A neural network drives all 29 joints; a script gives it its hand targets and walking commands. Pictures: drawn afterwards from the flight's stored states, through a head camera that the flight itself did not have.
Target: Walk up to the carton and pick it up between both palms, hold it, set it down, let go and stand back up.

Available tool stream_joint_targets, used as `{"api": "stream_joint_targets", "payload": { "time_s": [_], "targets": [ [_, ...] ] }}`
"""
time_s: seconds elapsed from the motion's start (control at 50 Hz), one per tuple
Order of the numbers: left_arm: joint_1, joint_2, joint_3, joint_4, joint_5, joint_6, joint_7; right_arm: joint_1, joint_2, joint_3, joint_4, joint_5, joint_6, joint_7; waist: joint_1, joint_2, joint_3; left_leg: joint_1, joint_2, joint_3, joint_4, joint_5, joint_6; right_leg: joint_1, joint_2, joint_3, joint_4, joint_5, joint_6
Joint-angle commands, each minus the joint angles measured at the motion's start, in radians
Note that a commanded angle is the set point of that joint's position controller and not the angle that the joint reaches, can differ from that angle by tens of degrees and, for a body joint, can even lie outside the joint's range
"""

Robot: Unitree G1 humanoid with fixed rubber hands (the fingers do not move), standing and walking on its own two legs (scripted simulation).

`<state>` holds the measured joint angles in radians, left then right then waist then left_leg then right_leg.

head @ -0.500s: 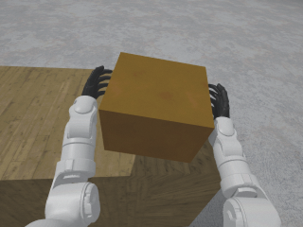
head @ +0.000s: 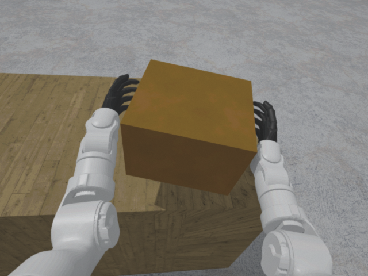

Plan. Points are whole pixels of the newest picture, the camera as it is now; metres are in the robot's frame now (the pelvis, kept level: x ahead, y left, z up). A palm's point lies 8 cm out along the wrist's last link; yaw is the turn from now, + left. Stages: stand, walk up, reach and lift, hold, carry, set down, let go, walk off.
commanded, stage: set down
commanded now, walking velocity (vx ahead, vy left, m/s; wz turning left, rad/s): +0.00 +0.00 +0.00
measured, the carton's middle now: (189, 127) +0.42 +0.00 +0.10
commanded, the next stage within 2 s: none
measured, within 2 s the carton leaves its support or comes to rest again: neither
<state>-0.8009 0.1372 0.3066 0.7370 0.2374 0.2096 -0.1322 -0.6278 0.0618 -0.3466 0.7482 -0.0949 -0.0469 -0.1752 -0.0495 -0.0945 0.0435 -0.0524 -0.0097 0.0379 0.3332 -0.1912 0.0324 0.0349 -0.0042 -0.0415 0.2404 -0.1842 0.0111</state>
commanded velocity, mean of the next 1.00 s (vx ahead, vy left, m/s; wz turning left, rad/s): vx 0.00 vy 0.00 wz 0.00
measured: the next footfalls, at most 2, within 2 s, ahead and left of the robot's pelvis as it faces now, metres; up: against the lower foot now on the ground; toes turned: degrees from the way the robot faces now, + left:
none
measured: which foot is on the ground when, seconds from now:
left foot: down 0.00-1.00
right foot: down 0.00-1.00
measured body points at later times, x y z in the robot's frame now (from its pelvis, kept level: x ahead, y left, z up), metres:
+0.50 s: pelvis +0.01 +0.01 +0.00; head +0.02 +0.05 +0.45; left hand +0.46 +0.18 +0.13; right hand +0.40 -0.17 +0.11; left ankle +0.00 +0.09 -0.75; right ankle -0.03 -0.12 -0.75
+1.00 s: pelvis +0.02 +0.01 +0.00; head +0.05 +0.05 +0.44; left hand +0.49 +0.17 +0.12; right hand +0.40 -0.17 +0.10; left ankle +0.00 +0.09 -0.75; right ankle -0.03 -0.12 -0.75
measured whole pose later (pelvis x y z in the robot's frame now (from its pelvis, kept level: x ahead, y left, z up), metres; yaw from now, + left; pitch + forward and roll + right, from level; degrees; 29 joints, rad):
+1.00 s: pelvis +0.02 +0.01 +0.00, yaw -1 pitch +4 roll -1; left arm -0.97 0.24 0.32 1.09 0.21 0.03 -0.18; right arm -0.69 0.18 -0.54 0.77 -0.26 -0.09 -0.19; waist -0.09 -0.09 -0.03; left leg -0.23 -0.01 0.07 0.37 -0.21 0.04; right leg -0.15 -0.01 -0.04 0.27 -0.20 0.02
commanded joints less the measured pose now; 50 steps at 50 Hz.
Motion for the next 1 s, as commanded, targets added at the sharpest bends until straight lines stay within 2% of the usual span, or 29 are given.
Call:
{"api": "stream_joint_targets", "payload": {
  "time_s": [0.0,0.04,0.06,0.1,0.14,0.2,0.3,0.38,0.44,0.58,0.64,0.78,0.86,0.9,0.98],
  "targets": [
    [-0.63,-0.528,-0.281,-0.077,-0.048,-0.046,-0.125,-0.796,0.402,0.318,-0.229,-0.026,-0.094,0.117,-0.015,0.157,-0.463,0.185,0.004,0.064,0.004,0.43,-0.107,0.067,0.028,-0.065,0.011,0.313,0.025],
    [-0.638,-0.525,-0.278,-0.063,-0.048,-0.055,-0.126,-0.797,0.406,0.309,-0.221,-0.034,-0.096,0.117,-0.016,0.16,-0.472,0.187,0.005,0.065,0.007,0.442,-0.11,0.066,0.028,-0.065,0.012,0.318,0.024],
    [-0.646,-0.505,-0.251,-0.034,-0.041,-0.061,-0.132,-0.79,0.423,0.305,-0.194,-0.036,-0.086,0.118,-0.007,0.146,-0.456,0.163,-0.004,0.067,-0.008,0.405,-0.095,0.072,0.02,-0.065,0.005,0.311,0.024],
    [-0.649,-0.497,-0.235,-0.022,-0.034,-0.072,-0.138,-0.784,0.433,0.299,-0.187,-0.044,-0.083,0.119,-0.004,0.145,-0.463,0.14,-0.005,0.069,-0.017,0.397,-0.088,0.092,0.017,-0.06,0.018,0.342,0.029],
    [-0.669,-0.51,-0.252,-0.025,-0.046,-0.088,-0.137,-0.81,0.44,0.295,-0.215,-0.053,-0.098,0.12,-0.003,0.157,-0.53,0.162,-0.002,0.068,-0.003,0.448,-0.098,0.08,0.024,-0.065,0.026,0.37,0.026],
    [-0.679,-0.509,-0.253,0.001,-0.048,-0.103,-0.134,-0.807,0.446,0.285,-0.196,-0.065,-0.102,0.118,-0.012,0.166,-0.522,0.189,0.003,0.066,0.014,0.501,-0.11,0.061,0.03,-0.067,0.022,0.373,0.019],
    [-0.707,-0.5,-0.256,0.017,-0.053,-0.12,-0.142,-0.792,0.455,0.257,-0.163,-0.079,-0.099,0.109,-0.03,0.185,-0.541,0.187,0.005,0.063,0.019,0.517,-0.119,0.051,0.029,-0.065,0.026,0.38,0.018],
    [-0.698,-0.504,-0.262,0.048,-0.055,-0.133,-0.138,-0.789,0.455,0.241,-0.157,-0.091,-0.108,0.11,-0.033,0.217,-0.568,0.229,0.012,0.056,0.05,0.618,-0.142,0.019,0.036,-0.069,0.025,0.389,0.006],
    [-0.692,-0.492,-0.247,0.076,-0.052,-0.132,-0.145,-0.79,0.453,0.235,-0.149,-0.093,-0.101,0.106,-0.035,0.207,-0.543,0.211,0.013,0.055,0.047,0.602,-0.136,0.024,0.034,-0.065,0.025,0.386,0.008],
    [-0.73,-0.465,-0.214,0.106,-0.046,-0.155,-0.155,-0.798,0.491,0.23,-0.156,-0.121,-0.099,0.103,-0.03,0.187,-0.594,0.157,0.008,0.064,0.048,0.6,-0.122,0.063,0.028,-0.056,0.059,0.471,0.021],
    [-0.724,-0.457,-0.202,0.131,-0.04,-0.165,-0.155,-0.795,0.501,0.228,-0.152,-0.128,-0.103,0.103,-0.022,0.199,-0.611,0.146,0.009,0.064,0.055,0.625,-0.121,0.069,0.026,-0.051,0.072,0.508,0.021],
    [-0.768,-0.435,-0.186,0.165,-0.041,-0.188,-0.161,-0.802,0.524,0.205,-0.14,-0.154,-0.105,0.101,-0.025,0.201,-0.64,0.115,0.01,0.066,0.059,0.612,-0.115,0.069,0.023,-0.045,0.089,0.527,0.024],
    [-0.785,-0.43,-0.182,0.21,-0.044,-0.202,-0.164,-0.805,0.528,0.172,-0.112,-0.176,-0.106,0.099,-0.039,0.209,-0.641,0.123,0.016,0.064,0.066,0.611,-0.12,0.04,0.022,-0.047,0.089,0.505,0.023],
    [-0.794,-0.432,-0.18,0.213,-0.047,-0.213,-0.165,-0.814,0.539,0.174,-0.12,-0.181,-0.112,0.098,-0.034,0.211,-0.669,0.112,0.016,0.064,0.071,0.624,-0.118,0.046,0.022,-0.046,0.096,0.533,0.023],
    [-0.811,-0.411,-0.158,0.266,-0.04,-0.228,-0.17,-0.819,0.548,0.158,-0.099,-0.198,-0.107,0.094,-0.038,0.208,-0.673,0.061,0.011,0.065,0.066,0.575,-0.109,0.07,0.013,-0.038,0.111,0.557,0.026]
  ]
}}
